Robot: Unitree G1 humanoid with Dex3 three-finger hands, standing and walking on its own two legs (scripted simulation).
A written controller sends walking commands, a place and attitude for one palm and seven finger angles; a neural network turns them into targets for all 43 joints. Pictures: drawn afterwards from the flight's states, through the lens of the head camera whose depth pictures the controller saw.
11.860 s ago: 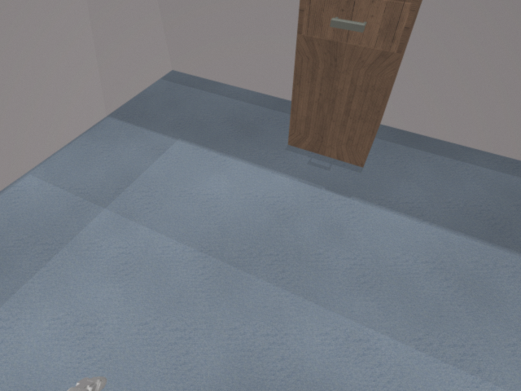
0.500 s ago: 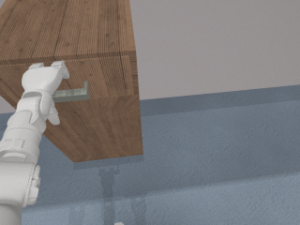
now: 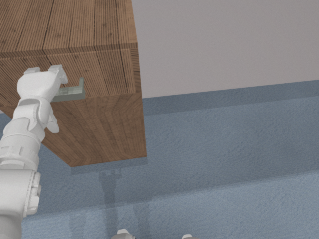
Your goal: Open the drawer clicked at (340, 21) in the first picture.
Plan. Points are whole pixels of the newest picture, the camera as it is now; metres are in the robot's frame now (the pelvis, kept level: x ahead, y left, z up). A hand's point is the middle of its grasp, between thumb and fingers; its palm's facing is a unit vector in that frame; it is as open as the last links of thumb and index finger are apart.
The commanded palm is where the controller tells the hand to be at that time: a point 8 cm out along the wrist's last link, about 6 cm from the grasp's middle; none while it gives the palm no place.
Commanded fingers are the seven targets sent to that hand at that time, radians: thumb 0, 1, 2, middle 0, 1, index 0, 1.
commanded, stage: lower the fingers behind the handle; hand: left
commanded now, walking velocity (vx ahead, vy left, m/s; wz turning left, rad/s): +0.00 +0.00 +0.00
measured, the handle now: (59, 88) +0.53 +0.26 +0.02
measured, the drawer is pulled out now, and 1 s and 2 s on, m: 0.00 0.00 0.00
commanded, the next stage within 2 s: close the thumb around the handle in 0.98 s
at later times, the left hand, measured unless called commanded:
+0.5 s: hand (56, 108) +0.47 +0.26 +0.01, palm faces -0.07 -0.02 -1.00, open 13.8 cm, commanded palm +0.46 +0.26 +0.06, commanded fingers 0.00 -0.50 0.30 -0.30 -1.20 -0.30 -1.20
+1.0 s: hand (57, 107) +0.48 +0.27 +0.00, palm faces -0.07 -0.04 -1.00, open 13.8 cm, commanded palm +0.46 +0.26 +0.05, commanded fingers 0.00 -0.50 0.30 -0.30 -1.20 -0.30 -1.20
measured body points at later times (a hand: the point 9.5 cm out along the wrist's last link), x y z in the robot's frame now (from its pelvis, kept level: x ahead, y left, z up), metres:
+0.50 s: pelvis -0.01 +0.01 -0.01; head +0.10 +0.02 +0.42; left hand +0.47 +0.26 +0.06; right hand -0.01 -0.26 -0.14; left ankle +0.01 +0.12 -0.70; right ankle -0.05 -0.13 -0.70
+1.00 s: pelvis -0.01 +0.01 -0.02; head +0.11 +0.02 +0.41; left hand +0.47 +0.26 +0.05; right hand -0.04 -0.26 -0.14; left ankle +0.01 +0.12 -0.70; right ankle -0.05 -0.13 -0.70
